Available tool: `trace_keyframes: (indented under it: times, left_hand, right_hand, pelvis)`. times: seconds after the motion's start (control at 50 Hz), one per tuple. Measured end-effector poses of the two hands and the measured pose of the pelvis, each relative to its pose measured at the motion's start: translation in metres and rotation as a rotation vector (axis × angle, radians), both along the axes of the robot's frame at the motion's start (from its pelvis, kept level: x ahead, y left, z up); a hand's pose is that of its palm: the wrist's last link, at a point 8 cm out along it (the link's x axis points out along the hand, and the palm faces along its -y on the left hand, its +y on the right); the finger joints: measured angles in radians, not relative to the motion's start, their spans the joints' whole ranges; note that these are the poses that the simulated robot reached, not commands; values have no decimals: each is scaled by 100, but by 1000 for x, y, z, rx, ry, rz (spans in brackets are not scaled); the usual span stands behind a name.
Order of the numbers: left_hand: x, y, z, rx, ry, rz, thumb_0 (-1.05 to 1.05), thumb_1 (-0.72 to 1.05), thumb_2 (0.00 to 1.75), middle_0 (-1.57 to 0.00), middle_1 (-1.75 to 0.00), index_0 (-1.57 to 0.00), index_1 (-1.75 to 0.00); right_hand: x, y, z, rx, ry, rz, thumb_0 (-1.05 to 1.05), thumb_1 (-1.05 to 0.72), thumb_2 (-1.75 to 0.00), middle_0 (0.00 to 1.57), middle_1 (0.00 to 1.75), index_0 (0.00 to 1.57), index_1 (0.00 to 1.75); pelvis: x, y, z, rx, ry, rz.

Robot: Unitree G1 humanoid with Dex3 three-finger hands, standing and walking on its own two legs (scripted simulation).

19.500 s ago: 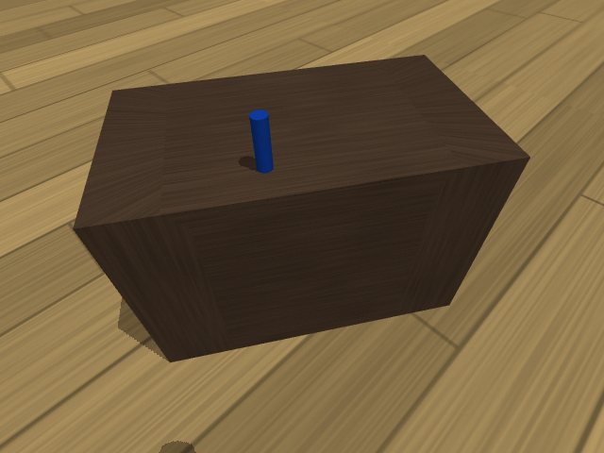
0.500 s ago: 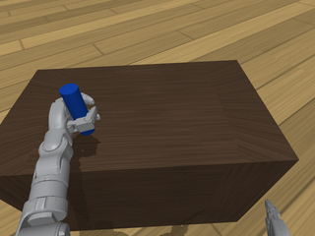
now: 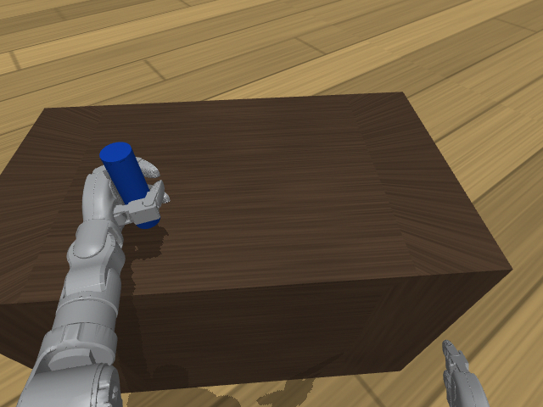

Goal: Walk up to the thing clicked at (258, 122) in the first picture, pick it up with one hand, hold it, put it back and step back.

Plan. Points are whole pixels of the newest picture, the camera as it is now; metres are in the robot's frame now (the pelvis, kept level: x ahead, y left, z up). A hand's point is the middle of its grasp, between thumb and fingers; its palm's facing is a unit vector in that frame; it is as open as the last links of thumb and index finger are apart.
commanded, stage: lower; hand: left
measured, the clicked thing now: (133, 189) +0.42 +0.20 +0.12
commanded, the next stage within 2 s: loosen in 1.26 s
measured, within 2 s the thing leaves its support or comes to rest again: rests again in 1.06 s
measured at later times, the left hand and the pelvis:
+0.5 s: hand (158, 215) +0.43 +0.19 +0.04, palm faces +0.09 -1.00 +0.01, open 5.0 cm; pelvis -0.01 +0.00 -0.03, yaw +0 degrees
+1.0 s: hand (165, 225) +0.44 +0.19 +0.01, palm faces +0.08 -1.00 +0.00, open 5.0 cm; pelvis -0.02 +0.00 -0.05, yaw +0 degrees
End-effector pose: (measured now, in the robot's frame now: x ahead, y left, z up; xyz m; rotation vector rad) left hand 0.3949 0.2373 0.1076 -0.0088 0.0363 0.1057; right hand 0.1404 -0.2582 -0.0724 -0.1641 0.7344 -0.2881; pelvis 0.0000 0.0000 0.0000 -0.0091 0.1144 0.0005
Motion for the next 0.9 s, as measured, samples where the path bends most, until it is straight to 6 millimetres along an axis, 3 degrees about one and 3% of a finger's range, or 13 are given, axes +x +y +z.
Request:
trace_keyframes:
  times: [0.1,0.4,0.9]
  left_hand:
    - [3,1,-8,-5,5,-7,-2,17,120,-102,-117,-104,-119]
    - [8,1,-55,-7,18,-13,-2,17,119,-102,-117,-104,-120]
    - [15,3,-92,0,10,-13,-2,17,119,-102,-117,-104,-120]
  right_hand:
    - [0,2,-1,0,-6,6,-1,53,-5,5,6,5,5]
    - [-13,1,-9,-39,15,30,-1,52,-5,5,6,5,5]
    - [-17,10,-2,-75,-45,95,-1,51,-6,5,6,6,5]
  pelvis:
    - [-2,0,-3,-1,16,1]
    - [-12,4,-22,-10,90,-1]
    - [-17,4,-44,-20,156,2]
